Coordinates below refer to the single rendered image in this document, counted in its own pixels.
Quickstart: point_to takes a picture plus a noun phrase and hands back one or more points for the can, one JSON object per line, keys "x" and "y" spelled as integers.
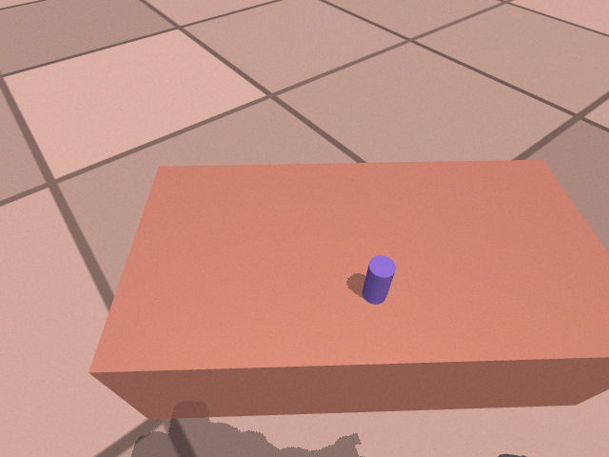
{"x": 380, "y": 272}

